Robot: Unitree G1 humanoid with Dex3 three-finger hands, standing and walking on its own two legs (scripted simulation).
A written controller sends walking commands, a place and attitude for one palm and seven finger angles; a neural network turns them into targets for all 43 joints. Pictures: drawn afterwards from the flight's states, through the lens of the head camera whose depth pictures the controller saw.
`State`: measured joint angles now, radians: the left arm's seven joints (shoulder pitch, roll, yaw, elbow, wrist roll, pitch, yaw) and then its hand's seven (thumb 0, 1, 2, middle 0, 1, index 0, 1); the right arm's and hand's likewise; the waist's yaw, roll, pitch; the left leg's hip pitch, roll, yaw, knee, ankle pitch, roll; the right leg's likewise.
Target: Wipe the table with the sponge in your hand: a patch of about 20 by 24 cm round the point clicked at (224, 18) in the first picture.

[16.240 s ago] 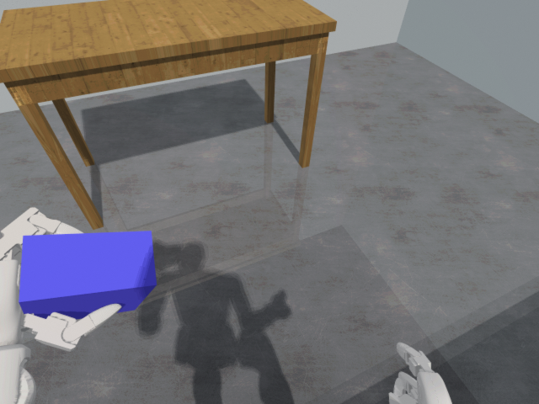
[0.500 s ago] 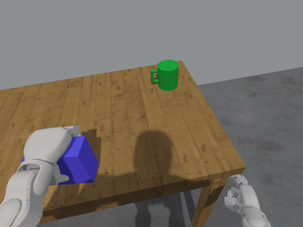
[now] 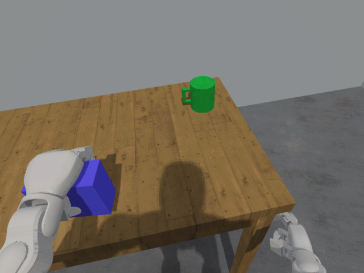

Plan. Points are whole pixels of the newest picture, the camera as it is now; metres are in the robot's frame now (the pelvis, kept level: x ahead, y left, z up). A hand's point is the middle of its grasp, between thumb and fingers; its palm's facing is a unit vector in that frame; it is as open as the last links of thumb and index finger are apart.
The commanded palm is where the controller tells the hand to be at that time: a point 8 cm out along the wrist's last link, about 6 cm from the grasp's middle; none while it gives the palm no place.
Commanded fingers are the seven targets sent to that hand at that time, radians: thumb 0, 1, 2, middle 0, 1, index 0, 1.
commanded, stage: move the sponge above the wiping area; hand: left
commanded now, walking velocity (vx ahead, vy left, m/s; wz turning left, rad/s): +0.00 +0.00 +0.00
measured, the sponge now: (78, 195) +0.21 +0.28 +0.08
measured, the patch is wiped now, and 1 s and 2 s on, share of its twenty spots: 0.00 0.00 0.00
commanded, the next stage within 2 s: lower the sponge onto the table in 1.88 s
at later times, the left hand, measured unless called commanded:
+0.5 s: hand (60, 169) +0.21 +0.29 +0.16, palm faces +0.15 +0.01 -0.99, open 10.1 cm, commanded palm +0.18 +0.29 +0.21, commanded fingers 0.00 0.10 1.30 -1.20 -1.60 -1.20 -1.60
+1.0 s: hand (47, 161) +0.22 +0.31 +0.17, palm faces +0.23 -0.02 -0.97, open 10.1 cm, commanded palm +0.17 +0.29 +0.21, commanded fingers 0.00 0.10 1.30 -1.20 -1.60 -1.20 -1.60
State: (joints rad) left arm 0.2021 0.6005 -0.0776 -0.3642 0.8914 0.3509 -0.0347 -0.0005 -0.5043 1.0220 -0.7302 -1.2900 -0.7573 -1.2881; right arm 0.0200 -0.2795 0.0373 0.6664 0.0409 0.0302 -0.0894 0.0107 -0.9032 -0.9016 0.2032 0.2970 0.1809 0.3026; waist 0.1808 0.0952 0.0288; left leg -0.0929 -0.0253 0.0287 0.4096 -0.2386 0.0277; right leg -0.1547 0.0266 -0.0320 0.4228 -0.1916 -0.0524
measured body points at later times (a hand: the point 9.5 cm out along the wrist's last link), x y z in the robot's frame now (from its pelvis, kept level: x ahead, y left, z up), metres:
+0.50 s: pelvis +0.00 -0.01 +0.00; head -0.01 -0.06 +0.45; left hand +0.20 +0.29 +0.21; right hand +0.25 -0.21 -0.09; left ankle +0.00 +0.10 -0.74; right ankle +0.03 -0.09 -0.74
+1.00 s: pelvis +0.00 -0.01 +0.00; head -0.02 -0.05 +0.45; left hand +0.20 +0.31 +0.22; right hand +0.26 -0.20 -0.08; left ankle +0.00 +0.10 -0.74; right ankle +0.03 -0.09 -0.74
